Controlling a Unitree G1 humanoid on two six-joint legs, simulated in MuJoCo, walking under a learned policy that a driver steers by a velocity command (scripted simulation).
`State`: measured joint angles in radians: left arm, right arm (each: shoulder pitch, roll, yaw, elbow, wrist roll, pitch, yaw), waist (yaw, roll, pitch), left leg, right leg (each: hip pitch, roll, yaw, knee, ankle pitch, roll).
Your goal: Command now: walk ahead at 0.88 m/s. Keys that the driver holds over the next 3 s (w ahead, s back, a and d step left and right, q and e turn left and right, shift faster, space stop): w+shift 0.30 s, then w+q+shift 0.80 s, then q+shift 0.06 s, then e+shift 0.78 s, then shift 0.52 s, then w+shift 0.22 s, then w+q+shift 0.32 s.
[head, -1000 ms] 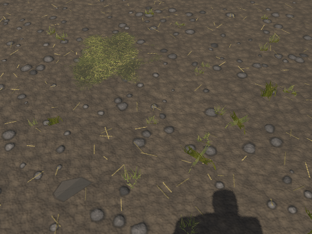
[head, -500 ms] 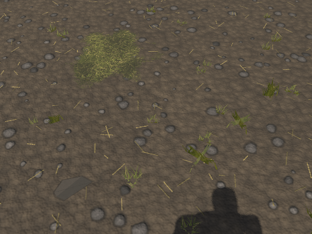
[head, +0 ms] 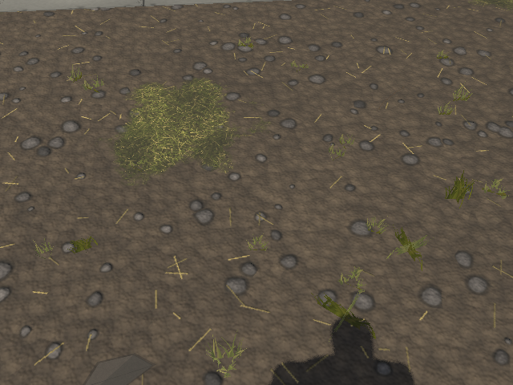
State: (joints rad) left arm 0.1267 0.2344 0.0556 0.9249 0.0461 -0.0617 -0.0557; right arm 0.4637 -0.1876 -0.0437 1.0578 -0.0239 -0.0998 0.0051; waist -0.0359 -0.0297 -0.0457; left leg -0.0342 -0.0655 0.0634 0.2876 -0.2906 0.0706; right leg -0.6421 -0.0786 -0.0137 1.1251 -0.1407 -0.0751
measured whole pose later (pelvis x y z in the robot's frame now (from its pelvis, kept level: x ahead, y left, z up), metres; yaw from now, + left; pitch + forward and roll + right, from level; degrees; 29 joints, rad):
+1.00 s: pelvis +0.90 +0.07 -0.01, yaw +30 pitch +2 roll +0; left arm -0.02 0.23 -0.02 0.62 0.05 -0.07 -0.02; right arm 0.47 -0.28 -0.08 0.90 0.00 -0.07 0.01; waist -0.09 -0.01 0.02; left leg -0.04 -0.20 -0.14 0.33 -0.30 0.17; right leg -0.74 -0.16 0.10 0.84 -0.09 0.06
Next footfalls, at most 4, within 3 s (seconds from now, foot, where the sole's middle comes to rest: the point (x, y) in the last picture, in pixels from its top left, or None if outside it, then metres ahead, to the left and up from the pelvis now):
0.26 right None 0.41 -0.10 -0.78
0.72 left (228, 288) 0.84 0.07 -0.78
1.14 right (222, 178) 1.30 0.09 -0.78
1.50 left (142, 176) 1.31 0.38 -0.78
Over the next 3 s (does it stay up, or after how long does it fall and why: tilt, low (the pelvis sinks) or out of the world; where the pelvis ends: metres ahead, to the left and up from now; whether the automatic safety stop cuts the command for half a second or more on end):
stays up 1.46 0.21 -0.01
